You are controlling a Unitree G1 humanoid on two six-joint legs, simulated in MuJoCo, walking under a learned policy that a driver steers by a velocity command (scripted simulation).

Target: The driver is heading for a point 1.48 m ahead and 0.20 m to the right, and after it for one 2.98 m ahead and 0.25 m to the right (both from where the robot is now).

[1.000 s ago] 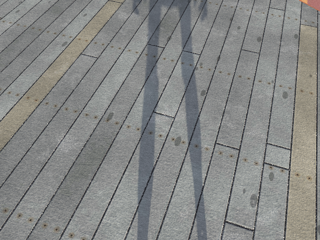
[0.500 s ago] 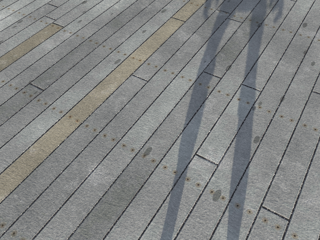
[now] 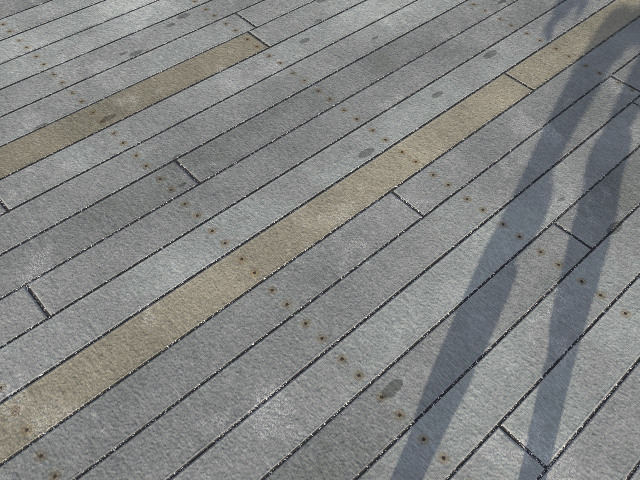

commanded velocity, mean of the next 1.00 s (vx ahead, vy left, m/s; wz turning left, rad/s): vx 0.50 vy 0.00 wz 0.09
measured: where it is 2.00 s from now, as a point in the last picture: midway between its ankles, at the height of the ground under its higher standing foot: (340, 227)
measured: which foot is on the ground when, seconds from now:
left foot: down 0.00-0.34, up 0.36-0.82, down 0.84-1.00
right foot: up 0.00-0.30, down 0.32-0.84, up 0.86-1.00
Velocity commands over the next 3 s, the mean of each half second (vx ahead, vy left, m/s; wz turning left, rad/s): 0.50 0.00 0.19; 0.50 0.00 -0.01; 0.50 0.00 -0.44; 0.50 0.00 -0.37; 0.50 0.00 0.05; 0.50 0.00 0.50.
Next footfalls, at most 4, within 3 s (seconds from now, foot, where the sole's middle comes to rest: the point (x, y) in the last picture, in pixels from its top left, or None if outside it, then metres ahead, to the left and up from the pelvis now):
0.32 right None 0.37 -0.15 -0.78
0.84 left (260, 393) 0.64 0.12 -0.78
1.38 right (366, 283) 0.93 -0.14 -0.78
1.86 left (316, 186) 1.25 -0.02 -0.78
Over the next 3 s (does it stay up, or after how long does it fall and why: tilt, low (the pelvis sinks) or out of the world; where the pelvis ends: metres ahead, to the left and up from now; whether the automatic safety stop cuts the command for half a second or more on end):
stays up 1.63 -0.25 -0.02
